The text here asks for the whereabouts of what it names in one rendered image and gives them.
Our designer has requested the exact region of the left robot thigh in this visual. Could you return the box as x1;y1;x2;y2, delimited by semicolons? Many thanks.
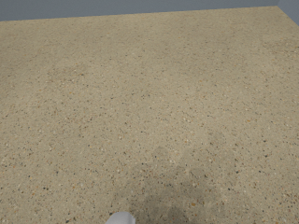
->
105;211;135;224

